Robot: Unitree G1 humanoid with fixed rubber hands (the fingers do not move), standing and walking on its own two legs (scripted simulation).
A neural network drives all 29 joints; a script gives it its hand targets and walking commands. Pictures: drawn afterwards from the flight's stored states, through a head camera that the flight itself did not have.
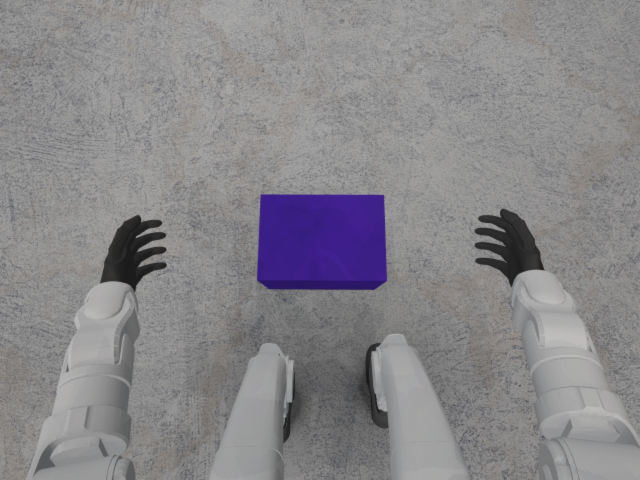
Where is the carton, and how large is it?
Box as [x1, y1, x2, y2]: [257, 194, 386, 289]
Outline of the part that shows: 261,194 257,280 268,288 374,289 386,280 383,195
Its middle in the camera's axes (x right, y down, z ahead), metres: +0.01 +0.02 +0.99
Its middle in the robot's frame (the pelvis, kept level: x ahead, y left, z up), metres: +0.47 +0.00 -0.57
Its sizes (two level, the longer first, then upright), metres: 0.290 0.202 0.212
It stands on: the floor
